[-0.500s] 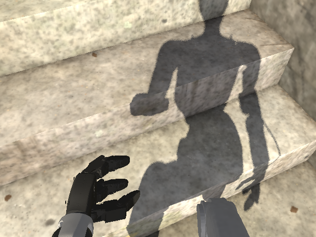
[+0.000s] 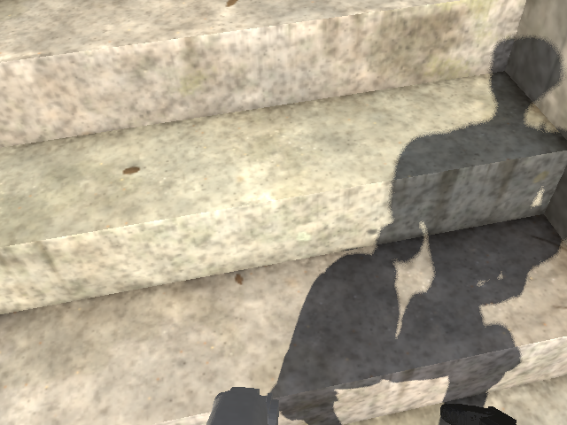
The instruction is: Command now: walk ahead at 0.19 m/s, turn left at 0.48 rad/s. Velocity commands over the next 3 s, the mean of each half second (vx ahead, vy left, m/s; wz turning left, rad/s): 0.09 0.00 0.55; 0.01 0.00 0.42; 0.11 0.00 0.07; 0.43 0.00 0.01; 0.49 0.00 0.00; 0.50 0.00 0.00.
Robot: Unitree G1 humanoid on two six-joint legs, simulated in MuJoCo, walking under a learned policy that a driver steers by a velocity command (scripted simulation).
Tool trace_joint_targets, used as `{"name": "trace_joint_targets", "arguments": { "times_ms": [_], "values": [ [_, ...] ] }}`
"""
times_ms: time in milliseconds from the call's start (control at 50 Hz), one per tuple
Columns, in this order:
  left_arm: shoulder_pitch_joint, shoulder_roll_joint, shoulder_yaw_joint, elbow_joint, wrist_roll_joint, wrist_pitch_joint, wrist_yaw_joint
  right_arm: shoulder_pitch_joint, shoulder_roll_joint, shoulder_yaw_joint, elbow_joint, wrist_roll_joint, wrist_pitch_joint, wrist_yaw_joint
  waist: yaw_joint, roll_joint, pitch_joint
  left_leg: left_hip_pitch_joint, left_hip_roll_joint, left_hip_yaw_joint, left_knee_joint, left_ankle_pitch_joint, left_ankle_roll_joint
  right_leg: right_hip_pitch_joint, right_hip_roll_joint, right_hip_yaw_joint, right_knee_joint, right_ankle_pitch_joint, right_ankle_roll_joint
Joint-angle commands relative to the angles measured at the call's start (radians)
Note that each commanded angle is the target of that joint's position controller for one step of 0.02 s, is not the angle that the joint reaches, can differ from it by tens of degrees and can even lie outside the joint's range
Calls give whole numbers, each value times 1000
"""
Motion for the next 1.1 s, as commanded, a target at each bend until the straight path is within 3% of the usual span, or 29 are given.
{"name": "trace_joint_targets", "arguments": {
  "times_ms": [20, 60, 100, 120, 140, 160, 180, 200, 220, 240, 260, 280, 320, 360, 440, 480, 520, 560, 680, 780, 840, 860, 880, 900, 920, 940, 980, 1020, 1100],
  "values": [
    [-10, 80, 7, -52, -3, -9, 13, -77, -11, 10, -107, 3, 21, -2, -59, -40, 79, -111, 43, 11, -62, -28, 13, 74, -209, 118, -263, 340, -40],
    [28, 83, 8, -50, -1, 10, 31, -137, -19, 18, -144, -6, 41, 15, -38, -93, 80, -67, 78, 113, -268, -23, -15, 97, -162, 64, -279, 353, -54],
    [42, 175, 33, -71, -7, 32, 65, -187, -6, 35, -188, 18, 62, 31, -21, -198, 22, -1, 151, 191, -492, -240, -13, 243, -188, 16, -371, 562, -96],
    [69, 169, 33, -78, -17, 43, 77, -228, 3, 44, -203, 21, 68, 42, 11, -208, 28, 82, 167, 209, -628, -306, 4, 258, -184, 19, -404, 590, -115],
    [78, 189, 36, -96, -23, 43, 90, -222, 19, 46, -204, 23, 75, 46, 13, -204, 10, 113, 179, 181, -700, -349, 27, 354, -228, 14, -365, 782, -114],
    [-21, 194, 29, -133, -34, 55, 89, -99, 27, 49, -140, 34, 76, 39, -44, -156, -59, 354, 99, 295, -783, -437, 51, 289, -203, -79, -256, 1231, -106],
    [-24, 237, 35, -161, -47, 52, 85, -12, -8, 40, -106, 36, 73, 33, -56, -186, -104, 524, 42, 337, -834, -412, 70, 263, -234, -55, -149, 1615, -104],
    [-48, 284, 44, -173, -70, 53, 63, 133, -67, 19, -78, 36, 64, 29, -102, -264, -193, 701, -7, 295, -957, -415, 91, 269, -250, -31, 18, 1784, -110],
    [-48, 313, 50, -193, -79, 55, 37, 233, -136, -6, -66, 36, 48, 27, -144, -288, -283, 895, -41, 142, -1115, -409, 116, 191, -233, -1, 276, 1686, -88],
    [-139, 280, 50, -279, -63, 61, 11, 269, -253, -52, -58, 27, 54, 15, -189, -86, -240, 1007, 111, -304, -1423, -540, 200, -201, -113, 19, 640, 1156, -6],
    [-270, 209, 45, -387, -25, 68, -17, 128, -336, -98, -117, 23, 79, 13, -154, 142, -297, 960, 222, -855, -1826, -708, 278, -423, 112, 217, 1086, 112, 49],
    [-259, 60, 12, -447, 15, 77, -23, -25, -338, -93, -162, -5, 82, 14, -52, 99, -265, 856, 275, -899, -1937, -669, 258, -510, 101, 418, 1345, 111, 55],
    [-231, 12, -2, -470, 26, 102, 23, -55, -184, -49, -87, -3, 61, 7, 51, -19, 8, 560, 238, -591, -1717, -580, 140, -575, 60, 388, 1349, 275, 38],
    [-131, -11, -18, -446, 45, 118, 62, -62, -109, -18, -34, -9, 31, 17, 107, -21, 55, 489, 150, -378, -1620, -392, 99, -601, 59, 383, 1389, 281, 19],
    [-200, -28, -40, -467, 26, 135, 75, 79, -164, -25, 35, 17, 2, 37, 56, 22, 0, 713, 100, -275, -1597, -102, 84, -764, 43, 376, 1374, 286, 31],
    [-279, 11, -36, -486, 27, 152, 75, 96, -200, -35, 6, 30, 2, 17, 21, 14, -9, 813, 126, -329, -1645, 78, 79, -798, 23, 352, 1278, 250, 57],
    [-343, 16, -39, -513, 23, 160, 73, 114, -230, -49, -12, 20, -4, -1, -5, -1, -42, 883, 140, -396, -1676, 132, 82, -814, 26, 339, 1210, 225, 69],
    [-302, 21, -25, -465, 14, 155, 71, 92, -216, -49, -41, 9, -9, -12, -11, 26, -113, 948, 164, -396, -1664, 342, 60, -770, 39, 314, 1278, 283, 55],
    [-381, -4, -30, -463, -5, 161, 45, 129, -203, -56, -62, 16, -11, -38, -45, 41, -63, 1063, 155, -422, -1690, 383, 124, -787, 66, 318, 1108, 219, 60],
    [-355, 17, -32, -443, -33, 153, 37, 85, -196, -49, -93, -4, 5, -44, -25, 111, -116, 1097, 204, -398, -1766, 620, 122, -466, 46, 341, 595, 22, 23],
    [-215, 66, -13, -402, -74, 144, 70, 127, -214, -58, -73, -4, -2, -14, -2, 127, -118, 1153, 190, -372, -1756, 951, 69, -169, 71, 305, 120, 10, 14],
    [-165, 58, -13, -381, -66, 132, 79, 106, -206, -55, -68, 17, -8, 1, 36, 92, -109, 1159, 163, -335, -1699, 939, 40, -69, 81, 273, -78, 191, 4],
    [-172, 74, -9, -377, -37, 119, 86, 103, -180, -53, -72, 33, -12, 18, 26, -38, -92, 1114, 91, -272, -1585, 721, -5, -1, 43, 332, -165, 326, -4],
    [-195, 102, -7, -391, -20, 114, 94, 143, -139, -44, -79, 39, -17, 31, -9, -219, -133, 873, 23, -204, -1416, 85, -63, 220, -133, 495, -106, 903, -61],
    [-237, 110, -11, -414, -25, 116, 90, 225, -140, -50, -55, 39, -9, 42, -29, -334, -198, 735, -71, -104, -1273, -320, -111, 279, -301, 622, -44, 1304, -220],
    [-241, 70, -18, -438, -14, 108, 89, 180, -194, -62, -29, 23, 0, 51, 5, -210, -235, 720, -28, -82, -1156, -333, -137, 211, -313, 635, -70, 1157, -278],
    [-286, 23, -37, -426, -9, 95, 93, 153, -154, -53, 17, 14, 15, 67, -33, -125, -146, 772, 4, -71, -1058, -253, -161, 51, -194, 518, -114, 805, -229],
    [-302, 33, -38, -414, -13, 101, 96, 193, -130, -42, 53, 7, 46, 74, -63, -136, -71, 815, 29, -25, -1190, -225, -170, -18, -89, 417, -145, 543, -156],
    [-177, 74, -13, -384, -16, 112, 91, 129, -105, -16, 76, 26, 55, 60, 28, -226, -7, 897, 27, 69, -1704, -251, -133, 69, -60, 431, -181, 250, -133]
  ]
}}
